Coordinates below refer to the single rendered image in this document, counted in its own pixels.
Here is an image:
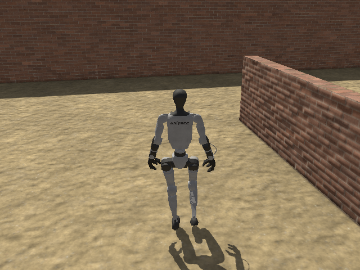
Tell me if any robot left upper arm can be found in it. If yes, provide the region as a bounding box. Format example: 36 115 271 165
153 114 168 145

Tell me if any robot right upper arm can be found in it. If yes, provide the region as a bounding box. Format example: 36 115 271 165
192 113 208 145

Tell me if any right robot hand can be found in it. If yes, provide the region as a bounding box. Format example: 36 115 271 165
202 159 215 172

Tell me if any left robot shin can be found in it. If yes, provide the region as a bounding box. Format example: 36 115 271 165
167 186 178 222

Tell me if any robot left foot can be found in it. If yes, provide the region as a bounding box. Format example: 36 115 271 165
172 216 180 230

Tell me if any robot left forearm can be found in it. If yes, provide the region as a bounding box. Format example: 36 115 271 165
149 136 159 159

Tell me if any left robot hand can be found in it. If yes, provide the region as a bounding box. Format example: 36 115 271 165
148 158 161 170

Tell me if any robot right forearm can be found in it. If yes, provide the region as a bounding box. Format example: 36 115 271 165
202 136 214 160

